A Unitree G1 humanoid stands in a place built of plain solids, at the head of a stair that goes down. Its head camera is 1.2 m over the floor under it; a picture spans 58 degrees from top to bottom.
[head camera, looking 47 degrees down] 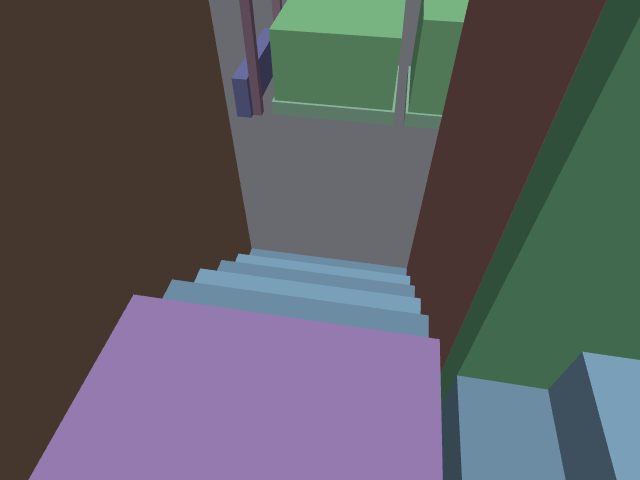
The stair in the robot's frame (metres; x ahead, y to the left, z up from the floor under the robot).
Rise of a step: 0.19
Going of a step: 0.21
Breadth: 1.02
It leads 10 degrees to the right of straight ahead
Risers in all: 6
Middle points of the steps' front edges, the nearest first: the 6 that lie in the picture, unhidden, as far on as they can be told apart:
0.78 0.13 0.00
0.99 0.09 -0.19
1.20 0.06 -0.37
1.41 0.02 -0.56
1.62 -0.01 -0.75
1.84 -0.05 -0.94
